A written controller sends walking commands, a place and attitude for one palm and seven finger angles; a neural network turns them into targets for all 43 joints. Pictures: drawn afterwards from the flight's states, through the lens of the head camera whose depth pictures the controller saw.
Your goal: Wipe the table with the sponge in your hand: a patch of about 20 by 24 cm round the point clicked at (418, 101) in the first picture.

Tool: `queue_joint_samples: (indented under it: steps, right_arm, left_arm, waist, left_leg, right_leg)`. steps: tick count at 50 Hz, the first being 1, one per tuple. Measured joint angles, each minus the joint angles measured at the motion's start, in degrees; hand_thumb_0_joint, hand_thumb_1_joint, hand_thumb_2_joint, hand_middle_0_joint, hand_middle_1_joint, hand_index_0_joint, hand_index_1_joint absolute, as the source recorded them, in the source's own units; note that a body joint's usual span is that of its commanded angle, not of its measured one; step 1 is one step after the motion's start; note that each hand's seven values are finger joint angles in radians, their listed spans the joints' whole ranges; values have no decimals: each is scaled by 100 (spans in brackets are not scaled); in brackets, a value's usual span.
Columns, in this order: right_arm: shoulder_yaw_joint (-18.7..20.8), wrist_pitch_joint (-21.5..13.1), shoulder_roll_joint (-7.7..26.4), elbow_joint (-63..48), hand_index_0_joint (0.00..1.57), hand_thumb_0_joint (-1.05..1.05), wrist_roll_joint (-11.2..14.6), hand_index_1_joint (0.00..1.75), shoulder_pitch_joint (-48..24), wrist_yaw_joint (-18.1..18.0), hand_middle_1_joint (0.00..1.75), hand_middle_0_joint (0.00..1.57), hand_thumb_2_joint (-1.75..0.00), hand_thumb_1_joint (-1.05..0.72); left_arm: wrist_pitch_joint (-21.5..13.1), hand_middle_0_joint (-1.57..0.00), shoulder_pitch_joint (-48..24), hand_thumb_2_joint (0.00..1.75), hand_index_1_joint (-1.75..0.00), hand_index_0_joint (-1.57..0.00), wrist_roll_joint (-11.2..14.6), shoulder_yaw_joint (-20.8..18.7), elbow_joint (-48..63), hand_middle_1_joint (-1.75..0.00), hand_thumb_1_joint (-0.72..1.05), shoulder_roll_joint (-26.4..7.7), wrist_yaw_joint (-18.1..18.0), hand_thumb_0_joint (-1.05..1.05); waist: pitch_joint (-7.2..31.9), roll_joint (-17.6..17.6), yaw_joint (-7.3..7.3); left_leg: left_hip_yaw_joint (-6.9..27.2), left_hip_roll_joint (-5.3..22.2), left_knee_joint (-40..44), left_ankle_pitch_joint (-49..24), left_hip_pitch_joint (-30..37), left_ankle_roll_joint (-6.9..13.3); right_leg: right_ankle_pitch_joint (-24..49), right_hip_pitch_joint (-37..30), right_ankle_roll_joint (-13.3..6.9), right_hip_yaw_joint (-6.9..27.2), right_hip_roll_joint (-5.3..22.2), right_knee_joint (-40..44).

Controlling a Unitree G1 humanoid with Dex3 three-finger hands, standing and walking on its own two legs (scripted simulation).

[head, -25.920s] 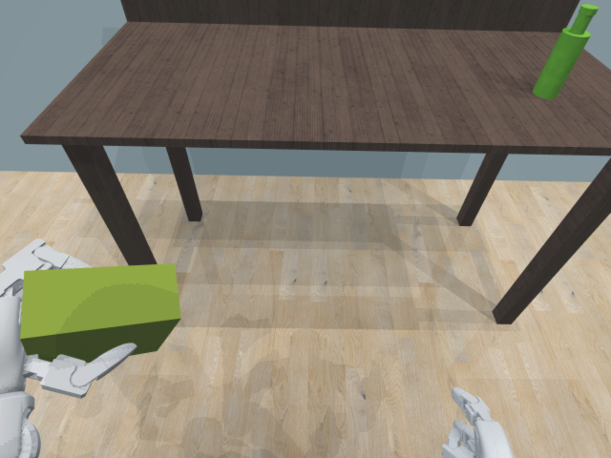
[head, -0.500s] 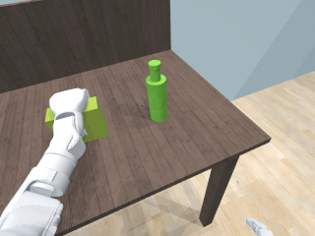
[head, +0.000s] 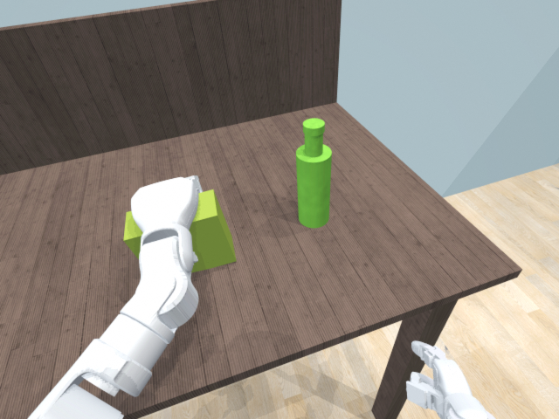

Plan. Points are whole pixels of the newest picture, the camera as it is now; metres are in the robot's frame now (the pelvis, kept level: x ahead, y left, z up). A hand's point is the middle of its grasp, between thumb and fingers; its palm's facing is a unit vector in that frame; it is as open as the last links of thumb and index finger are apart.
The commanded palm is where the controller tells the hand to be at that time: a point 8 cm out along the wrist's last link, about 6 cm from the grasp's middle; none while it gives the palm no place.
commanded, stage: wipe back along the third lane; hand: left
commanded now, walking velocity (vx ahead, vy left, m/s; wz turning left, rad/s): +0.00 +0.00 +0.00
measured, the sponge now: (188, 245) +0.35 +0.20 +0.09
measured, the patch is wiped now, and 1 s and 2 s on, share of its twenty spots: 1.00 1.00 1.00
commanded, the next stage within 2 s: slide back across to the middle lane in 0.90 s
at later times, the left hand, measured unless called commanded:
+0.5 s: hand (193, 254) +0.29 +0.16 +0.14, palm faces +0.20 -0.15 -0.97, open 9.9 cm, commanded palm +0.24 +0.15 +0.16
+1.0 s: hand (196, 282) +0.24 +0.14 +0.14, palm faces +0.23 -0.22 -0.95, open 9.9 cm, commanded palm +0.19 +0.13 +0.17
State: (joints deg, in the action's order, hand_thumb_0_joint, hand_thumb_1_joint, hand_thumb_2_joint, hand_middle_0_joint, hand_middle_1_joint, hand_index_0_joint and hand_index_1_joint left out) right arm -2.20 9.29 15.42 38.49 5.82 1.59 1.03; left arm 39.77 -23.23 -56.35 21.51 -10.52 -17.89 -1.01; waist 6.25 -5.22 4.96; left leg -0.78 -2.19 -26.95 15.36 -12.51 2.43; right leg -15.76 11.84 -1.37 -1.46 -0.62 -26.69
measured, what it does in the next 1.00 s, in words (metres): shifts its weight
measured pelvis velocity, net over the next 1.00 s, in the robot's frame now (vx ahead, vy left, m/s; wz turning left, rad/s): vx -0.03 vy -0.05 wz -0.03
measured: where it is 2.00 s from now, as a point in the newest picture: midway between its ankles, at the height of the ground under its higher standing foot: outside the picture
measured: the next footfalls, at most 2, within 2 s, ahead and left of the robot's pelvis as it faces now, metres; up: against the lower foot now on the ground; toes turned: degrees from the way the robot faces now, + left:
none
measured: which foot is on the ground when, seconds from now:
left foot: down 0.00-1.00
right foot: down 0.00-1.00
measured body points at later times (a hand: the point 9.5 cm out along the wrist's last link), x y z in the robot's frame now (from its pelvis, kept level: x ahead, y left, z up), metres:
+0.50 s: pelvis -0.01 -0.03 +0.00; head -0.05 -0.09 +0.44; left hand +0.27 +0.16 +0.19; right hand +0.23 -0.22 -0.09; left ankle -0.01 +0.09 -0.74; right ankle -0.02 -0.11 -0.74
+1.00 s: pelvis -0.03 -0.05 +0.00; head -0.08 -0.11 +0.44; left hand +0.22 +0.15 +0.19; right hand +0.22 -0.26 -0.06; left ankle -0.01 +0.09 -0.74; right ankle -0.02 -0.11 -0.74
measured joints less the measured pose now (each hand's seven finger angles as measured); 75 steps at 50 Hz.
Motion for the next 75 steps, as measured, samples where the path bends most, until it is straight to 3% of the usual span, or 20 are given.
queue_joint_samples:
  steps: [9,30,53,64,75]
  right_arm:
    - [-67,86,-4,-28,17,2,3,29,-26,74,30,20,-90,-91]
    - [-172,58,-91,-104,20,2,-31,29,-129,48,30,20,-90,-91]
    - [9,-119,39,-294,19,2,-83,30,-133,-97,30,20,-90,-91]
    - [-26,-157,-51,-317,18,2,-141,29,-106,-213,30,20,-90,-91]
    - [-30,-158,-9,-390,18,2,-165,29,-45,-259,30,20,-90,-91]
  left_arm:
    - [104,-72,516,107,-136,-73,63,-74,796,-139,-48,-17,30,2]
    - [-102,-72,1537,107,-137,-73,234,-381,1836,-140,-48,-96,-52,2]
    - [-439,-71,2374,107,-137,-72,455,-649,2660,-140,-47,-146,-139,2]
    - [-534,-72,2504,107,-137,-73,817,-893,2922,-140,-48,-262,-4,0]
    - [-489,-73,2970,107,-136,-74,1073,-1357,3422,-139,-48,-636,138,-1]
  waist:
    - [-30,-39,29]
    - [-94,-165,66]
    - [-139,-147,49]
    - [-178,-102,58]
    - [-227,-97,91]
  left_leg:
    - [1,58,-52,32,73,-63]
    - [11,294,-99,-22,170,-301]
    - [-10,405,-128,-67,236,-286]
    - [-88,392,-43,-93,316,-323]
    - [-132,377,-59,-60,363,-316]
  right_leg:
    - [-43,-53,-64,-2,-57,-82]
    - [-11,-84,-314,-17,-292,-205]
    - [103,-158,-403,13,-412,-159]
    - [124,-191,-370,99,-399,-126]
    - [114,-235,-328,151,-385,-125]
